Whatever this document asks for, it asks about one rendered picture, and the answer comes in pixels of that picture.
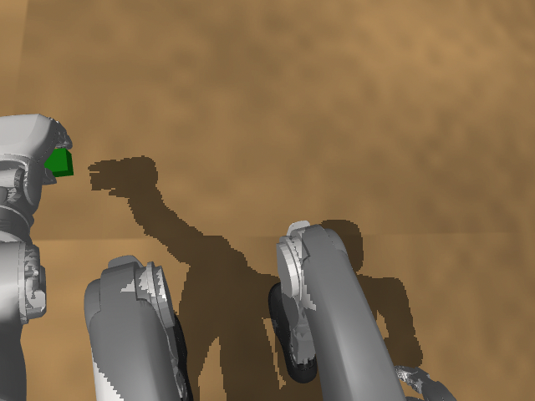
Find left robot foot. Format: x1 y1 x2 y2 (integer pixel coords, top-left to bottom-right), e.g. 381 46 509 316
173 313 193 401

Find right robot foot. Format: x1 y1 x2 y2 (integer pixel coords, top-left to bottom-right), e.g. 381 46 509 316
268 282 318 383

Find small box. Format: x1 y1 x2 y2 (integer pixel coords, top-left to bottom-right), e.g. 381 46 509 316
44 148 74 177

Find left robot hand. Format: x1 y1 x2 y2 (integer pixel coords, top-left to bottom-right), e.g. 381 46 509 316
0 114 73 185

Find left robot arm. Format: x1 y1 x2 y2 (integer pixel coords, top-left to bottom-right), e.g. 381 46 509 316
0 155 47 401

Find right robot hand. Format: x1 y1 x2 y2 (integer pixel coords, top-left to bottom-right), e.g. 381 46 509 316
395 365 457 401

